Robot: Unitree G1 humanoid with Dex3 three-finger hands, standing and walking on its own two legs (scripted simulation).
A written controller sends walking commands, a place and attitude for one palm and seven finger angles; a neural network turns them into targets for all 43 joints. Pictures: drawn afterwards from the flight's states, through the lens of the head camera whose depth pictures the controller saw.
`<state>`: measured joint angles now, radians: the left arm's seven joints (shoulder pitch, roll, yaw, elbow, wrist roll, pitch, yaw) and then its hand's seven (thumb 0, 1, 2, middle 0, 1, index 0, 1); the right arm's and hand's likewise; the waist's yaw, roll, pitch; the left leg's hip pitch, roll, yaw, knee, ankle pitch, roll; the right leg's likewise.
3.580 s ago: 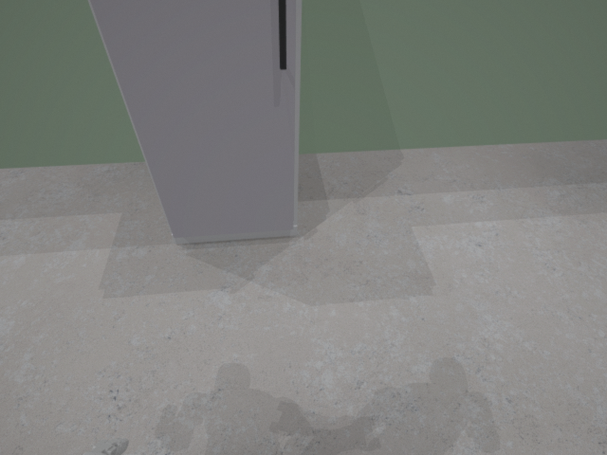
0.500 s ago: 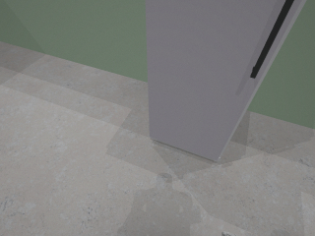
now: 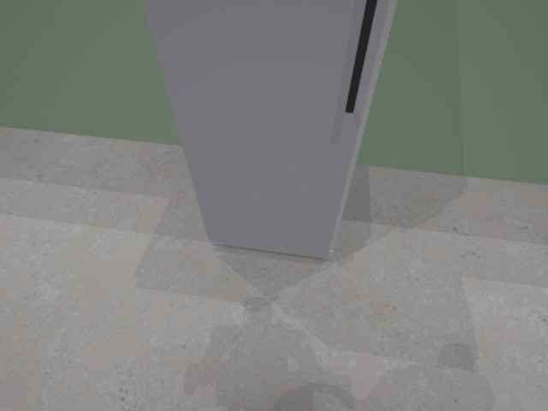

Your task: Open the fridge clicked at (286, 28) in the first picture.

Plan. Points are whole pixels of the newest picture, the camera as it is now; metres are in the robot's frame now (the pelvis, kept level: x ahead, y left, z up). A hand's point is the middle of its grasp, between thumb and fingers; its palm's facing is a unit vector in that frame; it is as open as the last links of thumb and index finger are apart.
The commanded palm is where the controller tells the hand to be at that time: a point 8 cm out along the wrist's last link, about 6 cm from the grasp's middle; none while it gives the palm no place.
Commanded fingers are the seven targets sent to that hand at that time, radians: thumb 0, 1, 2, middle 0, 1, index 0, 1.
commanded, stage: turn to face it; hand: right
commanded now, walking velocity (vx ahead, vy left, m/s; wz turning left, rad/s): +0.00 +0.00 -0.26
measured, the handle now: out of the picture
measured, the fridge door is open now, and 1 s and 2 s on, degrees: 0 0 0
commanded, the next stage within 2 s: take the last steps up to it in 0.04 s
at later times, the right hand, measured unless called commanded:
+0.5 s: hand out of the picture -0.06 -0.14 -0.18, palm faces +0.22 +0.96 -0.15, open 7.4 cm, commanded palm none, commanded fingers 0.00 -0.90 -0.90 0.20 0.30 0.20 0.30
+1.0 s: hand (370, 333) +0.30 -0.16 -0.19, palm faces +0.02 +0.98 -0.20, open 7.4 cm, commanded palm none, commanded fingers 0.00 -0.90 -0.90 0.20 0.30 0.20 0.30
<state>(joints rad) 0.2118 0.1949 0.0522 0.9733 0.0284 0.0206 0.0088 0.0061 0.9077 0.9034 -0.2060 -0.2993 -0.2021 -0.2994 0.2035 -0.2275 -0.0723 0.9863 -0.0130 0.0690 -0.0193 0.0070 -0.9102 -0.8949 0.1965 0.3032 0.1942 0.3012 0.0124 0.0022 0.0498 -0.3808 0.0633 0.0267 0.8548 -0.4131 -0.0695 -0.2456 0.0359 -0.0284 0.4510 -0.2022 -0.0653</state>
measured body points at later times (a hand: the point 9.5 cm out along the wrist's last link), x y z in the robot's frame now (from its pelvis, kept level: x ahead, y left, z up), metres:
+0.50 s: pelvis +0.02 +0.02 +0.00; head +0.03 +0.00 +0.45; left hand +0.10 +0.25 -0.15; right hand -0.07 -0.19 -0.16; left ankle -0.01 +0.14 -0.74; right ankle -0.01 -0.10 -0.73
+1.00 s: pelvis +0.19 +0.03 -0.03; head +0.23 +0.03 +0.42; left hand +0.05 +0.23 -0.17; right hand +0.30 -0.21 -0.17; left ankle +0.31 +0.12 -0.75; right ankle +0.00 -0.10 -0.73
